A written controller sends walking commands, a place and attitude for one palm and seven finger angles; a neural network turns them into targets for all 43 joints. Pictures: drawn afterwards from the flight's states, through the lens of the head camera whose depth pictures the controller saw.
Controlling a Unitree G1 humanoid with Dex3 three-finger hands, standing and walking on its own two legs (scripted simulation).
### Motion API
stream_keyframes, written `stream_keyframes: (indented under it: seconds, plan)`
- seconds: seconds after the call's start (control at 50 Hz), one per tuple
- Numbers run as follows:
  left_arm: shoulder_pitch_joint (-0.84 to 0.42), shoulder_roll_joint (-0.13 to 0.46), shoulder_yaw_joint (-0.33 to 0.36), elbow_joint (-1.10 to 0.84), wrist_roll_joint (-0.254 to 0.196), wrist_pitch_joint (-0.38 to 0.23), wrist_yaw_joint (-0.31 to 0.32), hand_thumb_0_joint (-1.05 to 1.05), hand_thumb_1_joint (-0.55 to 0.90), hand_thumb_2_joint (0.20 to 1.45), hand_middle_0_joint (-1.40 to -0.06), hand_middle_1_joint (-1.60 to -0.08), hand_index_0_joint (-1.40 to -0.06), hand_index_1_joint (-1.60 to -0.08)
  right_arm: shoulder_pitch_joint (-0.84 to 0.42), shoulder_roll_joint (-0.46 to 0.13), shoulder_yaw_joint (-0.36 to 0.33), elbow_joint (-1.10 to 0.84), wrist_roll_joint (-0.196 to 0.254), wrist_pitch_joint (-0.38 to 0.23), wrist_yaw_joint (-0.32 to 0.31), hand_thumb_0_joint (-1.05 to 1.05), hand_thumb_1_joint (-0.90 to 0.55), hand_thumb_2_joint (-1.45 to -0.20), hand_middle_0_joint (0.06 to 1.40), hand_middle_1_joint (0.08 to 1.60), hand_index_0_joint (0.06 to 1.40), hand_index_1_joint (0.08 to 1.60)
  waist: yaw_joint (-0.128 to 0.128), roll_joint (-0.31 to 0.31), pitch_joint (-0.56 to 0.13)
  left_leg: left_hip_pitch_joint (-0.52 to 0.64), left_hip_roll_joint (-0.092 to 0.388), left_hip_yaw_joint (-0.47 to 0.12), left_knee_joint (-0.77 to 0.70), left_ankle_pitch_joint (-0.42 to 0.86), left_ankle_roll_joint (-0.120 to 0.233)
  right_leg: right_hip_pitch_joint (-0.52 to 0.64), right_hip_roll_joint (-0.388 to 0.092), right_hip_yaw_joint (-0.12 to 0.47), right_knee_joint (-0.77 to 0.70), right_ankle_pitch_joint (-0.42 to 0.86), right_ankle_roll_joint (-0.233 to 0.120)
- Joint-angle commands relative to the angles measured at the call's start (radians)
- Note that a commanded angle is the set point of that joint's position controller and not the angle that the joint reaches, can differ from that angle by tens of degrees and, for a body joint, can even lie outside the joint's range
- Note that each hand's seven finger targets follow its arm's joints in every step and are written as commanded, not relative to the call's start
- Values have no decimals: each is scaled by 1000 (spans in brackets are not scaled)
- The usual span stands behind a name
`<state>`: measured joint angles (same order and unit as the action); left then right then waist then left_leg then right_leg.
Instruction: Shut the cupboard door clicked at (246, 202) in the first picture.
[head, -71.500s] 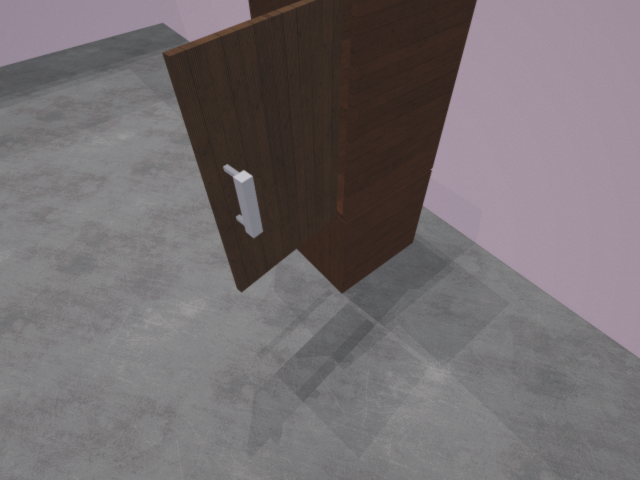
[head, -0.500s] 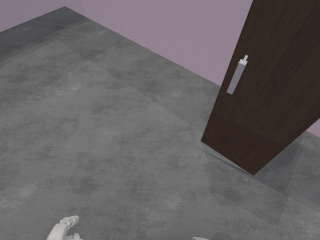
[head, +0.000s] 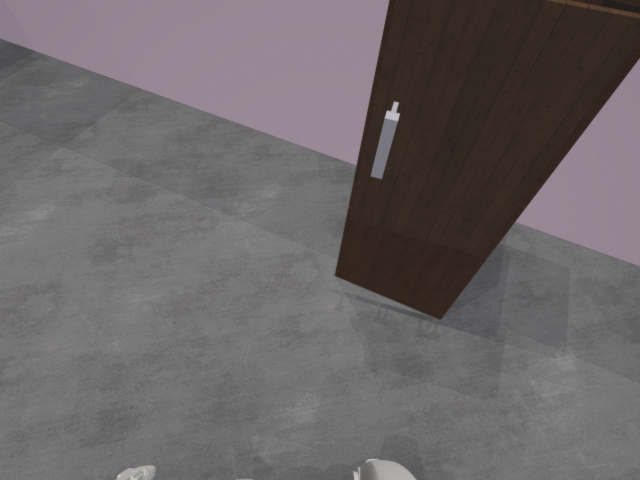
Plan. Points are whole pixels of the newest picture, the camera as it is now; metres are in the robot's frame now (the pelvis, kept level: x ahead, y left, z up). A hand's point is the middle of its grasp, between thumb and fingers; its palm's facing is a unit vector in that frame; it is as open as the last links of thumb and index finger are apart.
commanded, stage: turn to face it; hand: left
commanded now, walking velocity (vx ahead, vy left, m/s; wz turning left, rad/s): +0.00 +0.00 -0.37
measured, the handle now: (386, 140) +0.73 -0.09 -0.04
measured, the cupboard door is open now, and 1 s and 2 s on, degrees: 8 8 8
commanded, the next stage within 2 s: take the last steps up to it in 0.28 s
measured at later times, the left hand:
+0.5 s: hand out of the picture +0.12 +0.15 -0.17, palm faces -0.15 -0.97 -0.20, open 7.4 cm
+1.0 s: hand (306, 389) +0.27 +0.03 -0.17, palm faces -0.30 -0.93 -0.20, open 7.4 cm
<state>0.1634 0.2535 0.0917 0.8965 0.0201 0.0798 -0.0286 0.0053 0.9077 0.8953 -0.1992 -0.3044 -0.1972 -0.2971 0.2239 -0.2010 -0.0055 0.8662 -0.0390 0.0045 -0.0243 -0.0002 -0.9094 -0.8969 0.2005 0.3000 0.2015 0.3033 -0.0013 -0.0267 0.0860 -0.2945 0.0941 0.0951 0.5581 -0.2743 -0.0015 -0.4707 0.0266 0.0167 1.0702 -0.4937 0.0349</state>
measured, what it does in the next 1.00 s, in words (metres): walks ahead, turning right: right foot, then left foot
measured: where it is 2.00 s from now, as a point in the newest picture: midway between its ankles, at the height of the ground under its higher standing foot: (361, 465)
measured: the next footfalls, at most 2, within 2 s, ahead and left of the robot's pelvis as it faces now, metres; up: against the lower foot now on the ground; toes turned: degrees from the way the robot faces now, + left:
right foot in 0.22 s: +0.01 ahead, -0.15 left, +0.00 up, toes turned -9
left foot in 0.52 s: +0.08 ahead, +0.09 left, +0.00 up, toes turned -6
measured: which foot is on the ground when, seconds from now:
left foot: down 0.00-0.20, up 0.22-0.50, down 0.52-0.92, up 0.94-1.00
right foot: up 0.00-0.20, down 0.22-0.52, up 0.54-0.90, down 0.92-1.00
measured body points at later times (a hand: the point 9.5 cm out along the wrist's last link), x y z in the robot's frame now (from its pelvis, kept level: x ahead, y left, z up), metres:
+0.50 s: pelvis +0.02 -0.02 +0.00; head +0.04 -0.02 +0.45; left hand +0.12 +0.20 -0.15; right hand +0.02 -0.28 -0.15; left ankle +0.03 +0.09 -0.72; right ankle -0.02 -0.14 -0.74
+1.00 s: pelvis +0.12 -0.12 -0.01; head +0.15 -0.14 +0.44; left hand +0.28 +0.08 -0.15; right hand -0.02 -0.32 -0.16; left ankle +0.06 +0.05 -0.68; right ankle +0.13 -0.23 -0.74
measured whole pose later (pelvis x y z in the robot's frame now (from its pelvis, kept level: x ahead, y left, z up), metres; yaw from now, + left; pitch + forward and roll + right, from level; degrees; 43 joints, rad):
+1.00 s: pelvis +0.12 -0.12 -0.01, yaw -16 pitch +0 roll -1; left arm 0.13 0.18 0.06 1.00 0.02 -0.03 -0.02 0.00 0.91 0.90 -0.20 -0.30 -0.19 -0.30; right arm 0.39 -0.20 -0.04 1.10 -0.02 0.01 -0.01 0.00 -0.91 -0.90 0.20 0.30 0.20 0.30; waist -0.05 0.04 0.09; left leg -0.28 0.12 0.05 1.01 -0.51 -0.01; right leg -0.34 -0.01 -0.09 0.59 -0.25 -0.04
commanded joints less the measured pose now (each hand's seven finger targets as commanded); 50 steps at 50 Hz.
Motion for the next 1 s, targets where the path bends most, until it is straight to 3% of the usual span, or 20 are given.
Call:
stream_keyframes:
  seconds: [0.0,0.08,0.14,0.16,0.18,0.2,0.28,0.36,0.46,0.48,0.5,0.52,0.58,0.66,0.78,0.86,0.88,0.9,0.94,0.98]
  plan:
    - [-33,44,8,-93,-4,-24,-11,0,900,900,-200,-300,-200,-300,55,-204,-62,-28,3,-13,-24,0,-900,-900,200,300,200,300,-23,229,-136,196,232,-114,-191,500,134,-25,-47,-43,-66,13,12]
    - [-48,29,-5,-87,-2,-31,-6,0,900,900,-200,-300,-200,-300,82,-219,-76,8,5,0,-12,0,-900,-900,200,300,200,300,-43,243,-127,158,242,-89,-166,431,131,104,-20,-98,-295,32,-11]
    - [56,48,1,-54,-2,-40,1,0,900,900,-200,-300,-200,-300,35,-225,-82,9,13,8,-7,0,-900,-900,200,300,200,300,15,210,-144,75,210,-36,-66,304,69,291,-13,-110,-583,266,-31]
    - [103,96,10,-41,4,-48,8,0,900,900,-200,-300,-200,-300,28,-198,-82,6,22,10,-1,0,-900,-900,200,300,200,300,32,107,-153,-11,164,7,28,157,16,391,-83,-19,-686,348,-55]
    - [121,191,25,-31,14,-61,22,0,900,900,-200,-300,-200,-300,28,-119,-69,-22,29,11,7,0,-900,-900,200,300,200,300,42,-180,-150,-227,25,97,212,-179,-48,510,-316,271,-768,520,-139]
    - [163,236,24,-18,3,-62,28,0,900,900,-200,-300,-200,-300,-36,-116,-59,-45,26,23,4,0,-900,-900,200,300,200,300,80,-189,-126,-264,-22,1,405,-361,-53,406,-424,354,-773,630,-240]
    - [4,130,8,-37,5,-61,49,0,900,900,-200,-300,-200,-300,1,-125,-61,16,24,25,2,0,-900,-900,200,300,200,300,-7,-170,-99,-270,-2,-93,545,-177,-57,326,-281,197,-729,607,-232]
    - [28,133,8,-26,9,-64,48,0,900,900,-200,-300,-200,-300,5,-84,-52,28,25,27,4,0,-900,-900,200,300,200,300,2,-137,-108,-154,-42,-47,334,-153,-59,295,-256,181,-717,620,-224]
    - [13,109,11,-7,-2,-58,30,0,900,900,-200,-300,-200,-300,117,-88,-46,61,12,-9,-1,0,-900,-900,200,300,200,300,-46,-124,-93,149,-57,1,-88,-8,-42,121,-176,191,-691,104,-166]
    - [23,57,1,-11,-3,-57,22,0,900,900,-200,-300,-200,-300,176,-147,-56,77,6,-22,-5,0,-900,-900,200,300,200,300,-69,68,-99,267,51,-170,-224,-122,-3,-21,-91,132,-537,-24,-119]
    - [24,4,-10,-42,-7,-52,11,0,900,900,-200,-300,-200,-300,253,-261,-79,87,-14,-26,-12,0,-900,-900,200,300,200,300,-96,349,-73,312,323,-516,-359,-338,100,-196,36,-34,-258,-107,-61]
    - [-60,45,-3,-80,7,-57,1,0,900,900,-200,-300,-200,-300,276,-291,-85,83,-11,-24,-18,0,-900,-900,200,300,200,300,-120,262,-23,203,420,-634,-433,-442,178,-229,-19,23,-92,-86,-66]
    - [-25,48,9,-30,19,-63,-24,0,900,900,-200,-300,-200,-300,150,-181,-52,65,-4,-46,-21,0,-900,-900,200,300,200,300,-37,182,10,141,280,-380,-408,-185,113,-213,-74,30,69,135,-49]
    - [-23,0,-7,-4,8,-64,-29,0,900,900,-200,-300,-200,-300,209,-152,-48,106,1,-63,-23,0,-900,-900,200,300,200,300,-39,170,-44,274,222,-140,-339,236,114,-199,-74,-17,-34,217,-26]
    - [-103,-9,-20,-8,4,-72,-33,0,900,900,-200,-300,-200,-300,230,-160,-63,147,-3,-52,-9,0,-900,-900,200,300,200,300,-61,218,0,186,227,-58,-323,198,117,-22,-72,-96,-347,235,-40]
    - [126,42,1,79,7,-96,-24,0,900,900,-200,-300,-200,-300,175,-169,-67,154,10,-42,-1,0,-900,-900,200,300,200,300,55,103,-100,65,142,27,-52,245,55,399,-8,-136,-590,303,-78]
    - [264,130,19,122,12,-110,-8,0,900,900,-200,-300,-200,-300,171,-116,-57,146,24,-46,14,0,-900,-900,200,300,200,300,118,-73,-173,-129,62,101,196,123,17,635,-170,64,-669,181,-140]
    - [367,210,36,155,5,-117,9,0,900,900,-200,-300,-200,-300,136,-45,-41,101,35,-49,12,0,-900,-900,200,300,200,300,143,-269,-206,-310,-63,80,489,-368,-3,695,-404,420,-804,179,-246]
    - [224,161,16,131,-3,-111,26,0,900,900,-200,-300,-200,-300,75,-71,-54,98,29,-41,7,0,-900,-900,200,300,200,300,83,-226,-106,-376,-2,-77,683,-273,15,485,-398,428,-882,67,-287]
    - [84,64,-10,97,-1,-109,40,0,900,900,-200,-300,-200,-300,108,-60,-56,130,15,-31,12,0,-900,-900,200,300,200,300,3,-113,-73,-267,50,-92,594,-165,6,323,-327,196,-861,161,-254]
